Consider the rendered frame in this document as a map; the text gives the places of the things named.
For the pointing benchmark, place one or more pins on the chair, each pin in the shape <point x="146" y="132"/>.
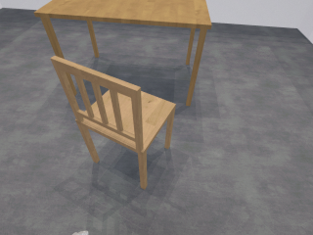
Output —
<point x="124" y="114"/>

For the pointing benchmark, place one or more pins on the table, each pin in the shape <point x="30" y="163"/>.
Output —
<point x="175" y="13"/>

